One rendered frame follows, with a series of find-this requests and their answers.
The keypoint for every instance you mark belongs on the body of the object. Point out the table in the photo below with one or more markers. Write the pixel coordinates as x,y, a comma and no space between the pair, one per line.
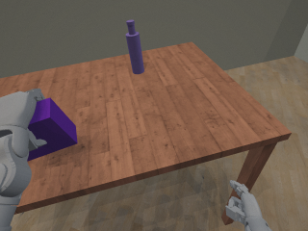
184,110

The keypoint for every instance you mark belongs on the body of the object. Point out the left robot hand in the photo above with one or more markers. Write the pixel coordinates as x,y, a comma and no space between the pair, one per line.
18,108

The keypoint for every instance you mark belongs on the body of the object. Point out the right robot forearm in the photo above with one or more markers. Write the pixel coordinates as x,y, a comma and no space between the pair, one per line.
255,223

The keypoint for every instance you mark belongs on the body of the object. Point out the right robot hand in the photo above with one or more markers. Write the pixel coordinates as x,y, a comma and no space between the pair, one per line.
239,210

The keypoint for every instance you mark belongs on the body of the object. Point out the sponge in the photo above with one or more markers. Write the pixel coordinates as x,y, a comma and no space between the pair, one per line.
51,124

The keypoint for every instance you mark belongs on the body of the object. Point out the left robot forearm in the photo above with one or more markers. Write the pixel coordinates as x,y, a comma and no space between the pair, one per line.
15,173

